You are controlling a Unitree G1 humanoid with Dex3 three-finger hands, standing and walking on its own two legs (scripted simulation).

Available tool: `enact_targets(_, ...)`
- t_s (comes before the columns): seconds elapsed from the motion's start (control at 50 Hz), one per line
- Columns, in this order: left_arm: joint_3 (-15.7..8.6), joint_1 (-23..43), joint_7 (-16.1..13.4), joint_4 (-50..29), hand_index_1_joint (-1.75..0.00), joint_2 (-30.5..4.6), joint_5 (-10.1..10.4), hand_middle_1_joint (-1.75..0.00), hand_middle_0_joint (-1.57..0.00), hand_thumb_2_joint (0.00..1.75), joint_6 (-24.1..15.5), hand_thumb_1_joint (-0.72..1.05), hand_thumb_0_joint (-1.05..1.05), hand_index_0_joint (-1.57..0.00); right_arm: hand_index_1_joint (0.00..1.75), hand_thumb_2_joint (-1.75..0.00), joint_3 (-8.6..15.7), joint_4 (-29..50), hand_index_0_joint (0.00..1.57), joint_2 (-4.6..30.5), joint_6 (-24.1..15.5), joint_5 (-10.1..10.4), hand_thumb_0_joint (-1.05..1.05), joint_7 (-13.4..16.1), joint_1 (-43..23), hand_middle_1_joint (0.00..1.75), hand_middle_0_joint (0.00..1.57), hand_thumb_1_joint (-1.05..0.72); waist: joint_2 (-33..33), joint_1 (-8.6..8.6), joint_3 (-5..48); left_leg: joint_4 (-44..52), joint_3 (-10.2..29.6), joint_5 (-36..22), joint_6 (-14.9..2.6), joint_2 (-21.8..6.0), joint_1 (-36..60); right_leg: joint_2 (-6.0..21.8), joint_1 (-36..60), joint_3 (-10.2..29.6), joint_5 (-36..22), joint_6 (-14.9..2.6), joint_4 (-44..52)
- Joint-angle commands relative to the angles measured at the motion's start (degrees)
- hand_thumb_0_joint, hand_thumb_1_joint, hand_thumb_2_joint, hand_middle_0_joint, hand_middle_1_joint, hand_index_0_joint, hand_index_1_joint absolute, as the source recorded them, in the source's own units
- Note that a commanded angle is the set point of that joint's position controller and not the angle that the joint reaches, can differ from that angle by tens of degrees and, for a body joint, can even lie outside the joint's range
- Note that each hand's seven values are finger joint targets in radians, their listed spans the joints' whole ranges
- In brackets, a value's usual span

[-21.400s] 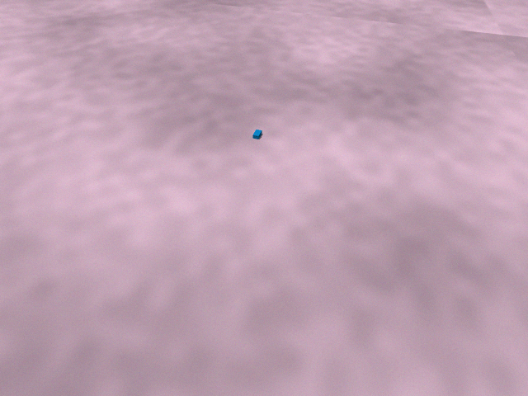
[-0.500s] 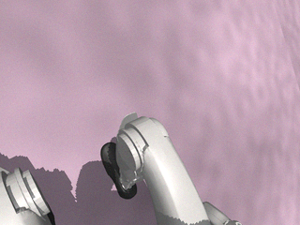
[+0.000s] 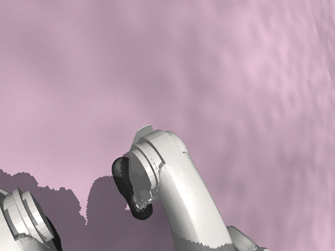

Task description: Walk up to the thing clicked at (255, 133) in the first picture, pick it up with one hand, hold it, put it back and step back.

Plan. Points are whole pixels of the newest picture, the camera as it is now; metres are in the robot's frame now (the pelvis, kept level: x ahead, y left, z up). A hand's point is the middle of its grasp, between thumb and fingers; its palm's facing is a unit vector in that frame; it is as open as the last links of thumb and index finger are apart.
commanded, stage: close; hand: left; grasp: from above
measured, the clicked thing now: out of the picture +0.48 +0.32 -0.30
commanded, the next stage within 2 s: settle in 0.54 s
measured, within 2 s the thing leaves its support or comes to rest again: leaves its support in 0.96 s
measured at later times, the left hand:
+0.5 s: hand out of the picture +0.46 +0.32 -0.27, palm faces -0.44 -0.13 -0.89, open 6.8 cm
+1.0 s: hand out of the picture +0.47 +0.34 -0.25, palm faces -0.42 -0.16 -0.90, open 6.6 cm
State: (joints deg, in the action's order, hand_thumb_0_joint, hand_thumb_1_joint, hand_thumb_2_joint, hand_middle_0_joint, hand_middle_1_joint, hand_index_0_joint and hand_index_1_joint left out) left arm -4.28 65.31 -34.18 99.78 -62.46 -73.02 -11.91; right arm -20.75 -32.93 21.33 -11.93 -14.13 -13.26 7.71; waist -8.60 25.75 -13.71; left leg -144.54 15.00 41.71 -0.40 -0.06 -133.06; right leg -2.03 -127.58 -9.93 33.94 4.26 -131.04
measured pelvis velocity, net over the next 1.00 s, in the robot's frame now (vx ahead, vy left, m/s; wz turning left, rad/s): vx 0.00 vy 0.00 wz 0.01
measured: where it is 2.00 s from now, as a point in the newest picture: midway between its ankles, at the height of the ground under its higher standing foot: (99, 227)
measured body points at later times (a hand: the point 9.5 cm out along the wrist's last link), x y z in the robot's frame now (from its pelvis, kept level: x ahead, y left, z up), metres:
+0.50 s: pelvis +0.00 +0.00 +0.00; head +0.29 +0.14 +0.31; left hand +0.48 +0.32 -0.22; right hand +0.04 -0.24 -0.04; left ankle +0.06 +0.12 -0.28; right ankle +0.14 -0.12 -0.28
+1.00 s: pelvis +0.00 +0.00 +0.00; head +0.30 +0.13 +0.31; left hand +0.49 +0.34 -0.20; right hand +0.04 -0.26 -0.03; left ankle +0.06 +0.12 -0.28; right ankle +0.14 -0.12 -0.28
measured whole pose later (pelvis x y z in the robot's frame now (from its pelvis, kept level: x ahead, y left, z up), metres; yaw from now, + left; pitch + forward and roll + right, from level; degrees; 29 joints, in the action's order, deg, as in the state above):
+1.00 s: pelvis +0.00 +0.00 +0.00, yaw +0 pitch +30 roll -16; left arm -10.4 60.9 -28.6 89.5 -60.4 -73.6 -10.2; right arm -16.6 -32.4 22.4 -10.1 -13.4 -12.8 10.9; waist -6.7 23.5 -11.3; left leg -143.8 14.5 41.6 -0.2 0.5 -134.3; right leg -1.2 -128.6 -9.7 34.7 3.1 -131.0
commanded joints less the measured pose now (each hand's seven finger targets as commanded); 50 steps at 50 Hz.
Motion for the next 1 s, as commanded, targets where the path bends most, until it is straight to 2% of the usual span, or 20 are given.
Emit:
enact_targets(0.0,-0.1,11.1,-0.6,-5.3,-0.31,-11.2,0.7,-0.35,-0.80,0.22,0.0,0.44,0.00,-0.83,0.30,-0.90,5.8,-1.8,0.20,19.4,0.2,0.6,0.00,0.7,12.4,0.30,0.20,-0.89,30.9,3.30,36.5,15.6,-4.7,-14.0,0.25,-2.4,26.0,-2.0,23.1,-5.8,-12.5,-4.99,9.5)
enact_targets(0.08,-0.3,10.3,-0.6,-4.1,-0.28,-11.6,0.4,-0.30,-0.85,0.20,-0.2,0.49,0.00,-0.88,0.30,-0.90,5.3,-1.7,0.20,19.7,0.6,0.5,0.00,1.1,11.9,0.30,0.20,-0.89,30.5,3.36,35.0,15.5,-4.3,-14.3,0.61,-2.6,26.0,-1.8,22.3,-6.1,-12.3,-5.23,9.6)
enact_targets(0.16,0.0,9.1,-0.9,-3.2,-0.26,-11.4,-0.1,-0.29,-0.87,0.16,-0.4,0.54,0.00,-0.91,0.30,-0.90,5.6,-1.2,0.20,19.5,1.0,0.4,0.00,1.4,11.1,0.30,0.20,-0.89,31.7,2.38,35.1,16.6,-4.0,-12.4,0.82,-2.5,26.9,-2.0,21.3,-6.4,-10.7,-5.31,9.3)
enact_targets(0.18,0.6,9.8,-0.9,-3.1,-0.24,-10.8,-0.1,-0.28,-0.88,0.14,-0.5,0.55,0.00,-0.92,0.30,-0.90,5.6,-1.3,0.20,19.3,1.0,0.2,0.00,1.2,11.4,0.30,0.20,-0.89,31.8,3.18,34.4,17.0,-3.9,-11.5,0.81,-2.6,27.0,-2.0,20.7,-6.4,-10.1,-5.18,9.1)
enact_targets(0.32,1.2,10.7,-2.2,-2.2,-0.19,-10.6,-0.7,-0.22,-0.98,0.12,-0.4,0.67,0.00,-1.02,0.30,-0.90,5.1,-1.2,0.20,19.4,0.7,0.0,0.00,1.4,11.1,0.30,0.20,-0.89,29.9,4.13,32.9,16.3,-4.2,-10.8,0.34,-2.5,25.2,-2.0,21.2,-6.2,-10.5,-4.87,9.7)
enact_targets(0.4,0.0,12.2,-2.6,-4.1,-0.15,-12.1,-0.6,-0.18,-1.03,0.08,-0.4,0.71,0.00,-1.06,0.30,-0.90,5.1,-2.1,0.20,19.8,0.5,0.0,0.00,1.3,11.2,0.30,0.20,-0.89,32.3,3.65,34.4,16.6,-3.5,-12.8,0.89,-2.9,27.0,-1.6,20.4,-6.2,-11.4,-5.00,9.4)
enact_targets(0.46,1.0,12.4,-2.5,-3.0,-0.13,-11.1,-0.4,-0.17,-1.05,0.06,0.3,0.75,0.00,-1.08,0.30,-0.90,5.2,-1.4,0.20,19.8,0.3,0.2,0.00,1.4,10.9,0.30,0.20,-0.89,29.7,4.15,33.9,16.5,-3.9,-10.7,0.48,-2.6,25.6,-1.7,20.8,-6.1,-10.4,-4.82,9.6)
enact_targets(0.54,-0.5,12.6,-2.8,-3.8,-0.11,-12.9,-0.5,-0.14,-1.10,0.04,0.6,0.81,0.00,-1.14,0.30,-0.90,5.3,-1.3,0.20,19.9,0.3,0.1,0.00,1.3,11.2,0.30,0.20,-0.89,30.8,3.55,34.7,16.4,-4.1,-10.6,0.41,-2.5,25.3,-1.8,21.2,-5.9,-10.2,-5.06,9.9)
enact_targets(0.62,-0.7,11.4,-2.0,-3.6,-0.08,-13.1,-0.2,-0.11,-1.14,0.02,1.0,0.85,0.00,-1.17,0.30,-0.90,5.2,-0.9,0.20,19.8,0.3,0.4,0.00,1.5,11.1,0.30,0.20,-0.89,30.2,3.39,34.5,16.0,-4.4,-11.8,0.47,-2.5,25.3,-1.7,21.6,-5.7,-10.8,-5.04,9.7)
enact_targets(0.66,-1.0,12.6,-1.3,-5.2,-0.06,-13.3,-0.5,-0.08,-1.14,0.02,1.2,0.77,0.00,-1.17,0.30,-0.90,5.5,-0.8,0.20,20.2,0.2,0.4,0.00,1.4,12.3,0.30,0.20,-0.91,30.5,3.81,34.6,16.0,-4.4,-12.2,0.37,-2.4,25.9,-1.4,21.2,-5.6,-10.9,-5.08,9.7)
enact_targets(0.7,-2.4,11.1,-1.1,-5.6,-0.02,-14.3,-0.1,-0.04,-1.17,0.01,1.5,0.78,0.00,-1.19,0.30,-0.90,6.2,-1.2,0.20,20.4,0.6,0.6,0.00,1.5,11.9,0.30,0.20,-0.91,32.5,2.19,36.8,16.3,-4.4,-13.7,0.85,-2.5,27.3,-1.3,21.2,-5.6,-11.5,-5.50,9.6)
enact_targets(0.74,-2.2,11.3,-0.1,-7.6,-0.02,-13.8,-0.2,-0.05,-1.17,0.00,1.7,0.78,0.00,-1.19,0.30,-0.90,6.6,-1.0,0.20,20.3,0.8,0.5,0.00,1.4,13.4,0.30,0.20,-0.91,33.1,2.89,37.6,16.4,-4.9,-14.8,0.69,-2.4,27.9,-1.4,22.7,-5.4,-12.8,-5.30,9.8)
enact_targets(0.76,-2.4,11.4,0.3,-8.8,-0.03,-13.9,-0.3,-0.06,-1.17,0.00,2.0,0.80,0.00,-1.20,0.30,-0.90,7.2,-0.8,0.20,20.5,0.8,0.7,0.00,1.4,13.1,0.30,0.20,-0.91,33.6,2.33,38.1,16.4,-5.1,-14.9,0.76,-2.3,28.5,-1.5,22.2,-5.3,-12.4,-5.56,9.7)
enact_targets(0.8,-4.8,12.6,0.8,-12.6,-0.02,-16.0,-0.2,-0.04,-1.20,0.01,1.9,0.83,0.00,-1.22,0.30,-0.91,7.6,-1.2,0.20,20.6,1.0,0.9,0.00,1.4,13.3,0.30,0.20,-0.91,36.2,1.09,40.3,16.0,-5.1,-16.5,1.18,-2.3,29.8,-1.0,21.3,-5.3,-12.9,-6.05,9.4)
enact_targets(0.86,-6.1,9.9,1.8,-14.5,-0.02,-15.6,-0.2,-0.04,-1.24,0.02,2.0,0.88,0.00,-1.26,0.30,-0.90,8.9,-0.9,0.20,20.7,1.6,0.9,0.00,1.3,13.9,0.30,0.20,-0.91,36.8,0.39,42.3,16.0,-5.6,-18.4,1.41,-2.1,31.2,-1.2,22.2,-5.2,-13.8,-6.32,9.5)
enact_targets(0.88,-7.3,12.0,2.1,-18.9,-0.03,-16.6,-0.2,-0.05,-1.25,0.02,1.7,0.91,0.00,-1.28,0.30,-0.90,9.8,-1.1,0.20,21.0,1.8,1.0,0.00,1.3,14.6,0.30,0.20,-0.91,39.3,-0.19,44.5,16.1,-5.5,-19.9,1.71,-2.0,32.6,-1.1,22.2,-5.3,-14.4,-6.57,9.0)
enact_targets(0.9,-7.4,10.0,2.5,-18.1,-0.03,-15.8,-0.1,-0.05,-1.26,0.03,2.0,0.92,0.00,-1.28,0.30,-0.90,10.4,-0.8,0.20,20.7,1.9,1.2,0.00,1.3,14.1,0.30,0.20,-0.91,38.9,-1.14,45.0,16.0,-5.9,-19.5,1.71,-1.9,33.0,-1.0,21.8,-5.0,-14.0,-6.86,8.9)
enact_targets(0.92,-8.3,10.1,3.0,-19.6,-0.03,-15.7,0.1,-0.05,-1.28,0.03,1.9,0.95,0.00,-1.31,0.30,-0.90,10.6,-1.1,0.20,20.4,2.0,1.2,0.00,1.1,14.4,0.30,0.20,-0.91,39.1,-1.00,44.4,15.7,-6.1,-19.3,1.66,-1.8,31.9,-0.9,21.3,-5.1,-13.6,-6.96,8.9)
enact_targets(0.96,-7.5,8.0,4.2,-20.6,-0.04,-13.2,0.9,-0.06,-1.31,0.05,2.1,0.97,0.00,-1.33,0.30,-0.90,11.9,-1.0,0.20,20.3,2.5,1.5,0.00,1.0,14.4,0.30,0.20,-0.91,39.5,-1.33,46.1,16.3,-6.6,-19.5,1.64,-1.7,32.9,-1.1,22.3,-4.8,-13.7,-7.01,9.5)
enact_targets(0.98,-5.7,9.1,5.1,-22.8,-0.05,-10.6,1.2,-0.06,-1.32,0.07,2.2,0.99,0.00,-1.34,0.30,-0.90,12.4,-0.7,0.20,19.7,2.6,1.8,0.00,1.0,14.5,0.30,0.20,-0.91,39.1,-1.09,46.8,16.6,-7.0,-18.5,1.42,-1.5,32.6,-1.3,22.2,-4.5,-13.3,-6.96,9.9)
